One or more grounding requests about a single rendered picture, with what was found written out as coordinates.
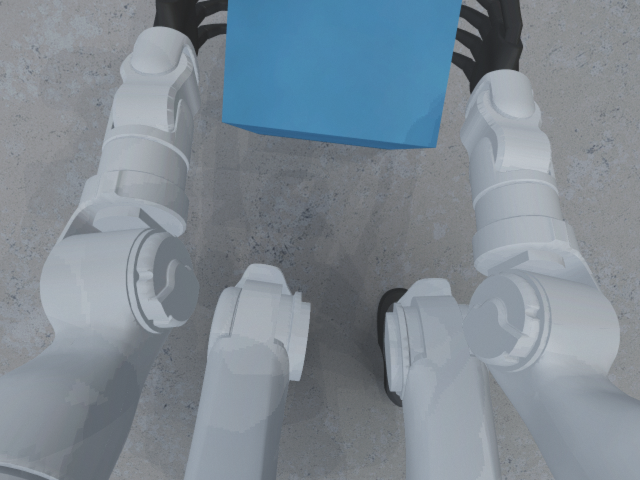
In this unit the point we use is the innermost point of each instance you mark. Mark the left robot forearm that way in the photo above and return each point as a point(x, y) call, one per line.
point(147, 146)

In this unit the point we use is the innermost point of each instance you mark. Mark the left robot hand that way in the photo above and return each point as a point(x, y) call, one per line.
point(185, 16)

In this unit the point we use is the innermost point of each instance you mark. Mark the robot right upper arm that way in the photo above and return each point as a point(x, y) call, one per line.
point(550, 343)

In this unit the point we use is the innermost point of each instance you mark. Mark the robot right thigh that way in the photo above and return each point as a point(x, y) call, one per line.
point(449, 423)

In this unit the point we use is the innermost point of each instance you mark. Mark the carton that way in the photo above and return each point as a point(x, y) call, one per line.
point(370, 73)

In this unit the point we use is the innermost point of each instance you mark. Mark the left robot shin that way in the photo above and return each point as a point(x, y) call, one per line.
point(226, 308)

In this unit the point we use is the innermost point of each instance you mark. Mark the right robot hand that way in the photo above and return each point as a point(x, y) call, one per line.
point(501, 47)

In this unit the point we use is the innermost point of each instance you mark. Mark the robot left upper arm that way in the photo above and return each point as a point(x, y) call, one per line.
point(112, 299)

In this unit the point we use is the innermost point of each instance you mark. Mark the right robot forearm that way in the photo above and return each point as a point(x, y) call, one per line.
point(514, 191)

